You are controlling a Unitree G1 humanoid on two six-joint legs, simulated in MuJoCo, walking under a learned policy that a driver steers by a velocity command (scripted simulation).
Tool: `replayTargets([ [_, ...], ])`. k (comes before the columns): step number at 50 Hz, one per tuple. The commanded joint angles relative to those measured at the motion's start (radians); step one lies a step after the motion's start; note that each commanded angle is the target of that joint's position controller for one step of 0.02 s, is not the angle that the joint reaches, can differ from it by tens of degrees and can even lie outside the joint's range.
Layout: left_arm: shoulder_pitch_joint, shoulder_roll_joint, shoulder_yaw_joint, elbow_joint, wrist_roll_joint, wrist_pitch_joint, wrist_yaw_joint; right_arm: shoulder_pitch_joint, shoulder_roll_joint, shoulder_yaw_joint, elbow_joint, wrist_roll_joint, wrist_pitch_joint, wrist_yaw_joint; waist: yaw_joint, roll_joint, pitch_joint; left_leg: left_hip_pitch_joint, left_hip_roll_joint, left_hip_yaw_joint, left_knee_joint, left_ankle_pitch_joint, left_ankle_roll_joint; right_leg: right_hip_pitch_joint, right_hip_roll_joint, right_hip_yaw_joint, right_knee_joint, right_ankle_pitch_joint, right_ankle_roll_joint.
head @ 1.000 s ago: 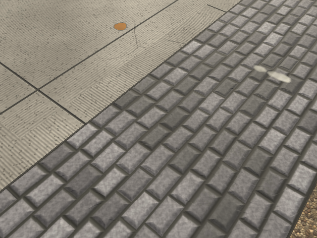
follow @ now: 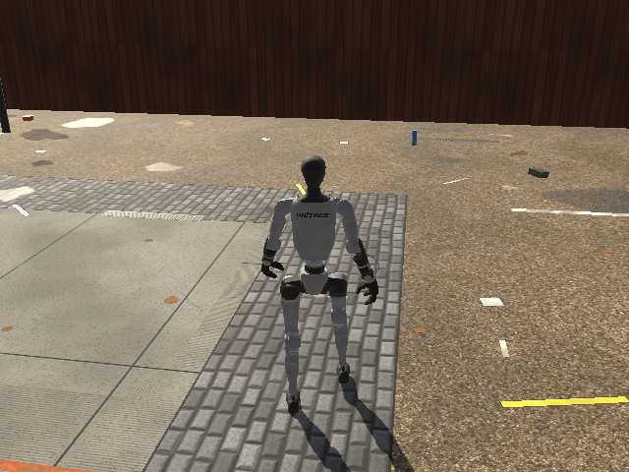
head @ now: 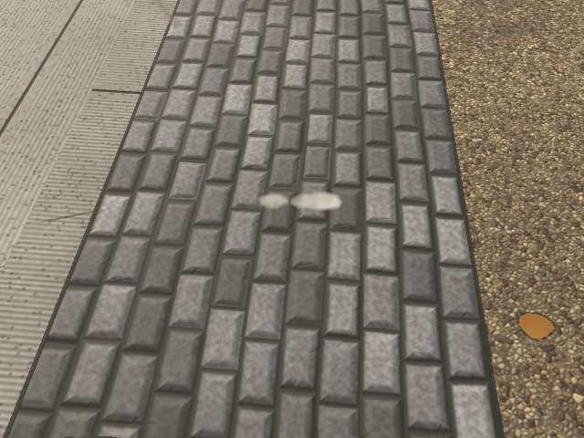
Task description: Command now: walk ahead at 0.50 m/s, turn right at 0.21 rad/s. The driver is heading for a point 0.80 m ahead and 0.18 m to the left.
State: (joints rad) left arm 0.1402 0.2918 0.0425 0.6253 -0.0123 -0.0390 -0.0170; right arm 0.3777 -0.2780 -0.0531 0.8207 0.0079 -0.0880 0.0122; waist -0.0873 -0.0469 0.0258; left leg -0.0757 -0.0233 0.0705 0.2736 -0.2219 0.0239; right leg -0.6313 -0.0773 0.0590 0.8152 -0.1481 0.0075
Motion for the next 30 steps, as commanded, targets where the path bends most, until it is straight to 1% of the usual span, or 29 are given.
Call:
replayTargets([
  [1, -0.101, 0.023, -0.004, -0.083, -0.004, -0.027, -0.015, -0.041, -0.183, -0.039, -0.050, 0.013, -0.009, -0.003, 0.008, 0.121, 0.021, -0.019, 0.239, -0.138, -0.120, 0.242, 0.166, 0.042, 0.009, -0.045, -0.153, 0.114, -0.001],
  [3, -0.154, 0.034, -0.001, -0.103, -0.009, -0.032, -0.021, 0.000, -0.191, -0.039, -0.024, 0.021, 0.001, -0.001, -0.003, 0.127, 0.035, 0.012, 0.262, -0.154, -0.106, 0.257, 0.159, 0.066, 0.021, -0.051, -0.212, 0.104, -0.016],
  [5, -0.163, 0.055, 0.007, -0.114, -0.009, -0.040, -0.026, 0.014, -0.203, -0.041, -0.007, 0.027, 0.014, -0.003, 0.018, 0.136, 0.040, 0.050, 0.284, -0.180, -0.068, 0.309, 0.146, 0.104, 0.037, -0.050, -0.269, 0.054, -0.040],
  [6, -0.125, 0.073, 0.017, -0.105, -0.008, -0.043, -0.026, 0.008, -0.215, -0.043, -0.003, 0.028, 0.021, -0.005, 0.050, 0.141, 0.022, 0.056, 0.284, -0.181, -0.024, 0.380, 0.134, 0.174, 0.053, -0.058, -0.300, 0.042, -0.053],
  [7, -0.034, 0.100, 0.034, -0.079, -0.002, -0.046, -0.021, -0.009, -0.219, -0.042, -0.004, 0.031, 0.025, -0.008, 0.111, 0.131, -0.029, 0.033, 0.256, -0.153, 0.080, 0.505, 0.112, 0.322, 0.075, -0.075, -0.347, 0.063, -0.075],
  [8, 0.107, 0.148, 0.060, -0.037, 0.005, -0.043, -0.011, -0.007, -0.194, -0.032, -0.007, 0.023, 0.023, -0.009, 0.178, 0.114, -0.127, -0.048, 0.203, -0.117, 0.254, 0.529, 0.081, 0.550, 0.062, -0.065, -0.342, 0.084, -0.100],
  [9, 0.291, 0.232, 0.082, -0.013, 0.023, -0.035, 0.006, -0.014, -0.119, -0.002, -0.043, -0.009, 0.016, -0.009, 0.245, -0.021, -0.293, -0.262, 0.133, -0.073, 0.583, 0.203, 0.034, 0.850, -0.162, 0.166, -0.305, 0.116, -0.165],
  [10, 0.295, 0.270, 0.082, -0.013, 0.035, -0.027, 0.007, 0.101, -0.032, 0.022, -0.057, 0.008, 0.001, -0.010, 0.178, -0.252, -0.403, -0.563, -0.004, -0.110, 0.874, -0.368, -0.013, 1.026, -0.359, 0.579, -0.437, -0.106, -0.293],
  [11, 0.280, 0.177, 0.062, -0.009, 0.022, -0.029, 0.004, 0.043, -0.146, -0.008, -0.043, 0.031, -0.003, -0.009, 0.212, -0.133, -0.314, -0.654, 0.041, -0.200, 0.983, -0.348, -0.014, 0.937, -0.328, 0.582, -0.492, -0.227, -0.275],
  [12, 0.225, 0.137, 0.047, -0.001, 0.010, -0.033, 0.003, -0.022, -0.169, -0.020, -0.066, 0.043, -0.003, -0.007, 0.191, -0.113, -0.180, -0.701, 0.081, -0.182, 0.988, -0.256, -0.007, 0.830, -0.296, 0.424, -0.511, -0.202, -0.244],
  [13, 0.166, 0.106, 0.038, 0.003, 0.011, -0.039, -0.001, -0.055, -0.155, -0.020, -0.066, 0.034, 0.001, -0.011, 0.161, -0.065, -0.119, -0.669, 0.117, -0.167, 0.958, -0.176, -0.011, 0.718, -0.248, 0.320, -0.541, -0.125, -0.222],
  [14, 0.119, 0.080, 0.033, 0.007, 0.016, -0.045, -0.005, -0.065, -0.143, -0.023, -0.066, 0.022, 0.009, -0.013, 0.131, -0.066, -0.072, -0.637, 0.139, -0.168, 0.918, -0.116, -0.017, 0.630, -0.214, 0.240, -0.576, -0.054, -0.212],
  [15, 0.089, 0.063, 0.030, 0.013, 0.023, -0.055, -0.006, -0.044, -0.125, -0.024, -0.057, 0.022, 0.022, -0.012, 0.102, -0.075, -0.055, -0.579, 0.156, -0.175, 0.901, -0.073, -0.023, 0.566, -0.190, 0.171, -0.610, 0.007, -0.202],
  [16, 0.074, 0.058, 0.033, 0.023, 0.026, -0.065, -0.006, -0.030, -0.101, -0.021, -0.052, 0.025, 0.035, -0.012, 0.086, -0.069, -0.048, -0.548, 0.157, -0.172, 0.893, -0.048, -0.029, 0.527, -0.185, 0.125, -0.637, 0.059, -0.204],
  [17, 0.068, 0.061, 0.037, 0.034, 0.025, -0.074, -0.004, -0.032, -0.082, -0.019, -0.054, 0.024, 0.045, -0.012, 0.076, -0.052, -0.035, -0.546, 0.159, -0.173, 0.882, -0.030, -0.035, 0.505, -0.187, 0.082, -0.655, 0.117, -0.209],
  [18, 0.065, 0.068, 0.041, 0.046, 0.025, -0.080, -0.001, -0.047, -0.075, -0.019, -0.063, 0.022, 0.052, -0.013, 0.071, -0.038, -0.017, -0.562, 0.160, -0.178, 0.861, -0.003, -0.042, 0.495, -0.187, 0.042, -0.670, 0.160, -0.210],
  [20, 0.074, 0.084, 0.049, 0.069, 0.029, -0.083, 0.007, -0.093, -0.068, -0.019, -0.085, 0.017, 0.058, -0.012, 0.075, -0.016, 0.008, -0.607, 0.160, -0.190, 0.781, 0.075, -0.051, 0.506, -0.185, -0.024, -0.685, 0.203, -0.209],
  [21, 0.080, 0.092, 0.052, 0.079, 0.029, -0.081, 0.011, -0.116, -0.063, -0.017, -0.094, 0.016, 0.057, -0.007, 0.080, -0.012, 0.015, -0.614, 0.158, -0.186, 0.722, 0.127, -0.051, 0.516, -0.178, -0.059, -0.690, 0.210, -0.205],
  [23, 0.086, 0.111, 0.057, 0.092, 0.026, -0.076, 0.018, -0.172, -0.051, -0.010, -0.111, 0.015, 0.051, 0.007, 0.098, -0.005, 0.031, -0.594, 0.151, -0.156, 0.595, 0.225, -0.044, 0.524, -0.164, -0.125, -0.698, 0.215, -0.190],
  [25, 0.113, 0.134, 0.064, 0.109, 0.020, -0.069, 0.024, -0.248, -0.040, -0.002, -0.139, 0.012, 0.048, 0.021, 0.129, 0.012, 0.055, -0.584, 0.143, -0.114, 0.500, 0.271, -0.033, 0.546, -0.175, -0.168, -0.704, 0.217, -0.184],
  [28, 0.159, 0.157, 0.074, 0.139, 0.005, -0.051, 0.027, -0.333, -0.045, 0.000, -0.185, 0.013, 0.049, 0.038, 0.156, 0.022, 0.082, -0.611, 0.135, -0.080, 0.408, 0.240, -0.003, 0.641, -0.203, -0.205, -0.678, 0.240, -0.170],
  [30, 0.171, 0.172, 0.080, 0.153, -0.006, -0.035, 0.028, -0.362, -0.056, -0.004, -0.212, 0.013, 0.051, 0.048, 0.154, 0.013, 0.081, -0.609, 0.117, -0.048, 0.373, 0.169, 0.025, 0.708, -0.218, -0.227, -0.626, 0.338, -0.154],
])
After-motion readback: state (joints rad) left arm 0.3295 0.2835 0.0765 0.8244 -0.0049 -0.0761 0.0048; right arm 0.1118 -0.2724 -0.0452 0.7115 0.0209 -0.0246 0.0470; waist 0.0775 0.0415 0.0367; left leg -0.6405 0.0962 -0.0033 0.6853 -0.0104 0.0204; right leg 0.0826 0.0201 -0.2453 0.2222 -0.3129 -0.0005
